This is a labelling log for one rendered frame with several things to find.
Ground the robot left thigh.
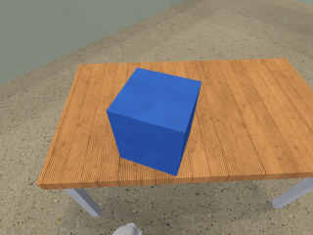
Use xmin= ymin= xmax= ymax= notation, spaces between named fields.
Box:
xmin=112 ymin=225 xmax=143 ymax=235

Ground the table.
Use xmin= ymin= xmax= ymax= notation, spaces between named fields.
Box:
xmin=36 ymin=58 xmax=313 ymax=217

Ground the carton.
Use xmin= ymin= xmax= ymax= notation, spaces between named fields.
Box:
xmin=106 ymin=68 xmax=201 ymax=176

